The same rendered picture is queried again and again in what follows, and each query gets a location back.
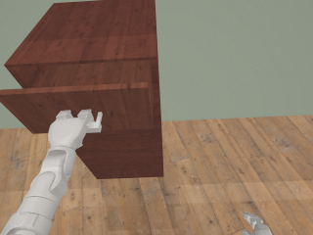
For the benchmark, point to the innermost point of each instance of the robot left forearm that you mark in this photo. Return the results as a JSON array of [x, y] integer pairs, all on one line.
[[35, 214]]

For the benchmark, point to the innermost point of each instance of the handle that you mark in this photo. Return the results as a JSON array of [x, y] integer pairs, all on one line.
[[95, 126]]

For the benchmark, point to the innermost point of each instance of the cabinet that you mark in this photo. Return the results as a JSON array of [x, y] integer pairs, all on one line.
[[91, 32]]

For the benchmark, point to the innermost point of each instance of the drawer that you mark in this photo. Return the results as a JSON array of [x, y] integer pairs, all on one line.
[[122, 91]]

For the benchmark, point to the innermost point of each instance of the left robot hand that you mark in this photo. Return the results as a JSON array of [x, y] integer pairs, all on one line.
[[69, 131]]

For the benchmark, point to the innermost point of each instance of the right robot hand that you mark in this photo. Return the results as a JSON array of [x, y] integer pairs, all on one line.
[[257, 224]]

